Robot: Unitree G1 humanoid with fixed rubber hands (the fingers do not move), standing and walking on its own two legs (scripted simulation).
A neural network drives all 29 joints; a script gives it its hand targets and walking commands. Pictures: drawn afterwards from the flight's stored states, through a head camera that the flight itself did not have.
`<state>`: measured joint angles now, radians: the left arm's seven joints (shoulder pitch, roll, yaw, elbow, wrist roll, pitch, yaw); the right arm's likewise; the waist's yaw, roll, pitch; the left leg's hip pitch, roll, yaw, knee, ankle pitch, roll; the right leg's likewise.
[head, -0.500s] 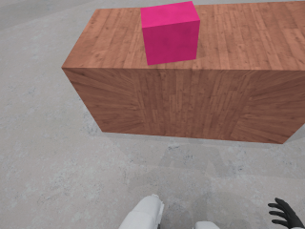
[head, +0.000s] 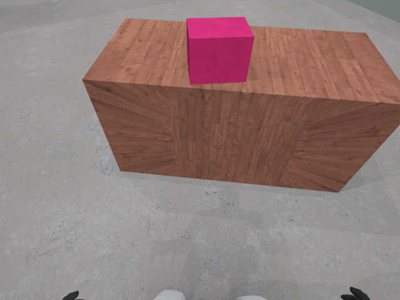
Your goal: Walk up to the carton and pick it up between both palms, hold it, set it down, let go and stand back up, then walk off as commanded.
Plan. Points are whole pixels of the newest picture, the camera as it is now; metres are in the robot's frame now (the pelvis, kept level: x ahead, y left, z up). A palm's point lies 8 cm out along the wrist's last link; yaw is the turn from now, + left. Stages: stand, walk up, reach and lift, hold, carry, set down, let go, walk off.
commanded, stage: walk off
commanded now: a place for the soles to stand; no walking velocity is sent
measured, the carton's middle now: (217, 51) +0.96 -0.02 -0.01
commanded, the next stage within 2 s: stand in 0.46 s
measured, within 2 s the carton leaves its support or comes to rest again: neither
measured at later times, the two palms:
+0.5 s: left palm out of the picture +0.12 +0.30 -0.09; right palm out of the picture +0.10 -0.29 -0.08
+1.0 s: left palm out of the picture +0.13 +0.30 -0.08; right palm out of the picture +0.11 -0.29 -0.08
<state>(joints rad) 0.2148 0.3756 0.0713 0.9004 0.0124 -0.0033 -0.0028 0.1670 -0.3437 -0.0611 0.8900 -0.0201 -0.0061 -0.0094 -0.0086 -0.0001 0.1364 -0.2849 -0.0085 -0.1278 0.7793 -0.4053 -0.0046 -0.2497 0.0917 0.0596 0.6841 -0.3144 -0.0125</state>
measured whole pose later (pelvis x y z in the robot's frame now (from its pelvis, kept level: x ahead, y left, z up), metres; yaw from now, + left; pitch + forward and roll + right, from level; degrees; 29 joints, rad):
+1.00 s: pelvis +0.02 +0.01 +0.03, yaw -1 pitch -3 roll +0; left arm 0.08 0.35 0.01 1.09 0.00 -0.03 0.01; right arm 0.06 -0.34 -0.03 1.10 -0.01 -0.01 0.01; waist -0.01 -0.01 0.08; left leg -0.11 -0.04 -0.10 0.36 -0.19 0.00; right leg -0.12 0.03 0.12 0.38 -0.19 0.01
